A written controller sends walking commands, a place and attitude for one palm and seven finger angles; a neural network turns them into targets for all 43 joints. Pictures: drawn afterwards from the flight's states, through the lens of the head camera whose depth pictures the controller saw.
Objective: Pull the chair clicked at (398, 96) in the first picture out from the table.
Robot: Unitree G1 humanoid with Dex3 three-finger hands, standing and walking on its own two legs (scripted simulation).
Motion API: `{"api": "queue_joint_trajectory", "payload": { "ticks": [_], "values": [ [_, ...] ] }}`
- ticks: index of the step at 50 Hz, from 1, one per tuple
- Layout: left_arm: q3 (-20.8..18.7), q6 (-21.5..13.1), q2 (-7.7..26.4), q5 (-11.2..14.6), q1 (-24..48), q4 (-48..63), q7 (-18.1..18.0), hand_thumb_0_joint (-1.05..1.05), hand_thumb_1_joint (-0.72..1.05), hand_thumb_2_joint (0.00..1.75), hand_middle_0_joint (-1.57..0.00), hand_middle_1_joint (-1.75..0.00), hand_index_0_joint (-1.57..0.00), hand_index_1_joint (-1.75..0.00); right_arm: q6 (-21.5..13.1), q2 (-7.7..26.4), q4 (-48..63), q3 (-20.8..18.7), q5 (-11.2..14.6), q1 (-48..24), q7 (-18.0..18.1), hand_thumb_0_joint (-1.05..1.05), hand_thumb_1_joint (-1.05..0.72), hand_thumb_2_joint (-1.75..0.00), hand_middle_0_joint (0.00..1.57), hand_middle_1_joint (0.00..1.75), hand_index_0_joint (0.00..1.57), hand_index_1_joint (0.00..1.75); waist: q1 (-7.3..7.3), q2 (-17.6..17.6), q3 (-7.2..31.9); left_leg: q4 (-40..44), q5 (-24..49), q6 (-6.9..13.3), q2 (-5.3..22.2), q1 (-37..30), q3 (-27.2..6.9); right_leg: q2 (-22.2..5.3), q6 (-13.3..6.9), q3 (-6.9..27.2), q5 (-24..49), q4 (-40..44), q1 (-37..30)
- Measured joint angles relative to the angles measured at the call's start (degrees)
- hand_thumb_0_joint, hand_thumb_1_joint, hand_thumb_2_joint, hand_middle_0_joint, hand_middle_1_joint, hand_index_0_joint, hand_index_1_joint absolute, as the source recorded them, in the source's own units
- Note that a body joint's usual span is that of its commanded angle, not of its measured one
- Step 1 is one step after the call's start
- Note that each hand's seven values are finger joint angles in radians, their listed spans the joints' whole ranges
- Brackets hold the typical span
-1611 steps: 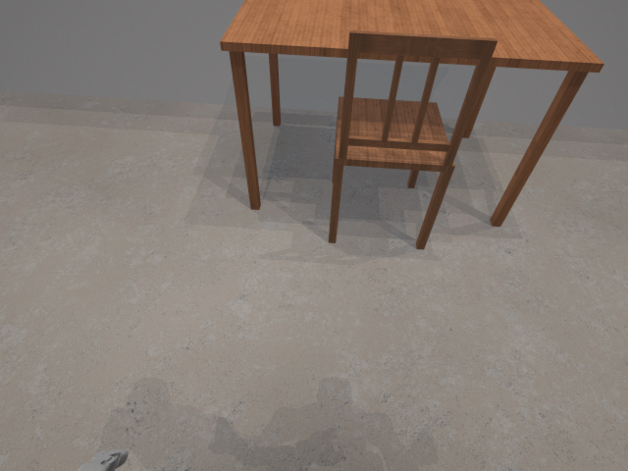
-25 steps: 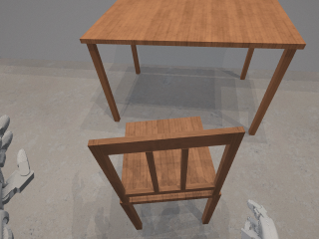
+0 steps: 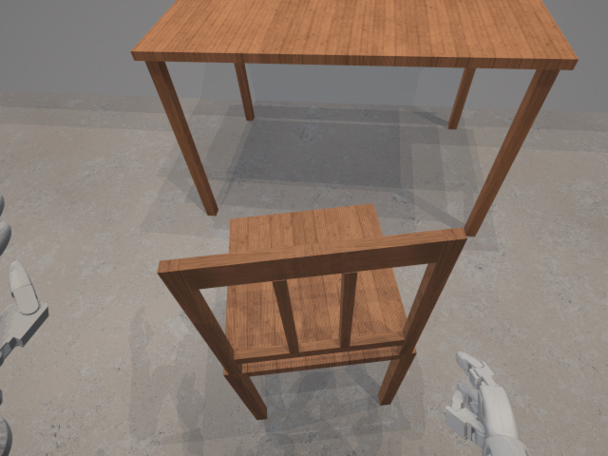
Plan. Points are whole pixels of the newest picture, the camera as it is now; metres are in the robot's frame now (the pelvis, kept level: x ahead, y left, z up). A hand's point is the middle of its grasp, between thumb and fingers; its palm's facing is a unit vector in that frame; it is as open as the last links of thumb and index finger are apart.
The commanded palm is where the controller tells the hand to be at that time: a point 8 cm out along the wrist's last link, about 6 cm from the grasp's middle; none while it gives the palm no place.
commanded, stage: step back with the hand held close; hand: left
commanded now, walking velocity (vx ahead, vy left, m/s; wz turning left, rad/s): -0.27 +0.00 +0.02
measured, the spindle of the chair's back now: (287, 317) +0.34 +0.08 -0.10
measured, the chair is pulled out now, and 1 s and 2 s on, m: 0.57 0.57 0.57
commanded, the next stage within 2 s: none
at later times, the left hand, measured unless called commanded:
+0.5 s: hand (40, 390) +0.14 +0.25 +0.15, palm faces +0.45 -0.73 -0.51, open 7.4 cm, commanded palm +0.09 +0.29 +0.18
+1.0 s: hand (15, 414) +0.12 +0.25 +0.15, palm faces +0.45 -0.72 -0.54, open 7.4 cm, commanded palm +0.05 +0.29 +0.18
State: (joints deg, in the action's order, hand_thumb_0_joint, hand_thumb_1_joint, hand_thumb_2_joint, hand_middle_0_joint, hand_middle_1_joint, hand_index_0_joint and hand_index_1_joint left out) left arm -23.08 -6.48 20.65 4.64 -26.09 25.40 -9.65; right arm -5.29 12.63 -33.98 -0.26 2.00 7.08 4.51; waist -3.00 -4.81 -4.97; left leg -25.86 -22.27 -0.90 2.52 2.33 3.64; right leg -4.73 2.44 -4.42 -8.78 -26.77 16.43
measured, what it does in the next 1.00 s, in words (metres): shifts its weight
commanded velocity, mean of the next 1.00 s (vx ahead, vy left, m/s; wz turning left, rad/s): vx -0.32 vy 0.00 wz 0.01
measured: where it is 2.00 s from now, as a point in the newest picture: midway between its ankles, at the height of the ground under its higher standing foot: outside the picture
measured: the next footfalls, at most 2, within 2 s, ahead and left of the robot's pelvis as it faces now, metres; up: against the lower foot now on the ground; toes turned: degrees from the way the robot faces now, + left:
none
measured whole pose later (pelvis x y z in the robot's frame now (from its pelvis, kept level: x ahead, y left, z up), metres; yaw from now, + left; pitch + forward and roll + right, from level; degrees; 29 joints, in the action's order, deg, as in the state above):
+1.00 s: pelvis -0.08 -0.02 -0.01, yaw +1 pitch +2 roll +1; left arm -24.8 -7.7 24.3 2.6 -33.3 31.5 -11.8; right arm -4.6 12.0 -34.2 -1.1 1.2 11.4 4.9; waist -0.4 0.0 -3.4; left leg -36.1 -19.7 -1.1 1.1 18.2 2.4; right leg -5.4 1.1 -2.7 -2.7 -29.7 28.6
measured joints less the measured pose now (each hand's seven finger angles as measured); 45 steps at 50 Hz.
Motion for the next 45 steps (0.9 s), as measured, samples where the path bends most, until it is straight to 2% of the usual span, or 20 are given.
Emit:
{"api": "queue_joint_trajectory", "payload": {
  "ticks": [4, 7, 12, 16, 21, 24, 30, 34, 38, 45],
  "values": [
    [1.81, 0.49, -0.5, -0.46, -3.91, 1.1, 0.54, 0.01, 0.9, 0.9, -0.21, -0.3, -0.2, -0.31, 1.76, -0.03, 1.35, -0.45, -0.18, -0.48, -0.24, 0.01, -0.91, -0.9, 0.2, 0.3, 0.21, 0.3, 1.95, -0.74, -0.4, -0.4, 0.3, 0.3, -0.55, 1.8, 0.44, -0.43, 0.3, 0.61, 0.68, -0.03, 1.81],
    [2.9, 0.77, 0.19, -0.65, -6.9, 2.65, 0.84, 0.01, 0.89, 0.9, -0.21, -0.3, -0.21, -0.31, 2.99, -0.28, 1.47, -1.07, 0.01, -0.26, 0.05, 0.01, -0.91, -0.9, 0.2, 0.3, 0.2, 0.3, 2.62, -0.78, -0.66, -1.11, 0.3, 0.4, -0.99, 2.98, 0.51, -0.88, 0.35, 0.87, 0.6, -0.99, 3.15],
    [1.02, 0.47, 2.63, -0.33, -8.95, 4.78, 0.18, 0.01, 0.89, 0.9, -0.22, -0.3, -0.21, -0.31, 3.98, -0.96, 0.61, -1.73, 0.42, 0.77, 0.75, 0.01, -0.91, -0.9, 0.2, 0.3, 0.2, 0.3, 2.19, -0.03, -0.81, -2.85, 0.2, 0.09, -1.32, 4.63, 0.23, -1.41, -0.05, 0.88, -0.07, -3.5, 5.06],
    [-0.82, 0.33, 2.82, -0.1, -8.34, 4.38, -0.75, 0.01, 0.89, 0.9, -0.22, -0.3, -0.21, -0.31, 4.17, -1.1, -0.3, -1.85, 0.6, 1.23, 0.99, 0.01, -0.91, -0.9, 0.2, 0.3, 0.2, 0.3, 1.74, -0.17, -0.2, -4.73, -0.06, -0.45, -0.9, 5.87, -0.25, -1.21, -0.61, 0.45, -0.32, -4.86, 5.91],
    [0.29, 1.18, 0.61, -0.37, -6.45, 2.62, -1.33, 0.01, 0.89, 0.9, -0.21, -0.3, -0.21, -0.31, 4.26, 0.19, -0.45, -1.8, 0.58, 0.89, 1.14, 0.01, -0.91, -0.9, 0.2, 0.3, 0.2, 0.3, 1.85, -0.79, 1.09, -8.12, -0.4, -0.67, -0.41, 9.05, -0.84, -0.95, -1.19, -0.07, 0.61, -5.52, 7.65],
    [1.43, 1.98, -0.01, -0.74, -6.35, 2.36, -1.32, 0.01, 0.89, 0.9, -0.21, -0.3, -0.21, -0.31, 4.25, 0.93, -0.4, -1.45, 0.5, 1.0, 1.38, 0.01, -0.91, -0.9, 0.2, 0.3, 0.2, 0.3, 1.76, 0.15, 1.92, -8.54, 0.23, -0.34, -0.69, 10.3, -0.49, -1.09, -1.18, 0.36, 1.76, -5.15, 8.7],
    [1.21, 2.23, 1.26, -1.26, -6.59, 2.88, -2.06, 0.01, 0.89, 0.9, -0.22, -0.3, -0.21, -0.31, 2.79, 1.02, 1.0, -0.81, 0.38, 3.68, 2.03, 0.01, -0.91, -0.9, 0.2, 0.3, 0.2, 0.3, 1.81, 1.69, 3.21, -7.7, 1.99, -0.44, -0.36, 11.36, -0.78, -0.29, -1.15, 0.73, -1.01, -4.65, 9.46],
    [-0.23, 1.44, 2.43, -1.4, -5.69, 4.13, -2.26, 0.01, 0.89, 0.9, -0.22, -0.3, -0.21, -0.31, 1.8, 0.68, 1.12, -0.58, 0.17, 5.04, 1.47, 0.01, -0.91, -0.9, 0.2, 0.3, 0.2, 0.3, 1.56, 3.02, 3.08, -9.47, 1.61, -0.77, -0.72, 12.3, -1.17, -0.44, -1.61, 1.04, 4.04, -4.64, 9.81],
    [-0.16, 0.32, 1.2, -1.86, -4.64, 3.38, -2.16, 0.01, 0.89, 0.9, -0.21, -0.3, -0.21, -0.31, 1.4, 1.23, 0.02, -0.61, -0.33, 4.97, 0.97, 0.01, -0.91, -0.9, 0.2, 0.3, 0.2, 0.3, 1.19, 2.24, 3.54, -11.07, 0.17, -0.04, -0.17, 14.01, -1.19, 0.21, -1.81, 1.0, 3.65, -4.29, 10.69],
    [-0.13, -0.13, 1.83, -2.07, -5.13, 3.78, -1.97, 0.01, 0.89, 0.9, -0.21, -0.3, -0.21, -0.31, 1.42, 0.96, -0.47, -0.54, -0.77, 3.92, 0.55, 0.01, -0.91, -0.9, 0.2, 0.3, 0.2, 0.3, 2.03, 3.15, 2.24, -9.67, 2.86, -0.06, -0.67, 15.48, -0.98, -0.08, -1.46, 1.32, 4.01, -2.46, 11.78]
  ]
}}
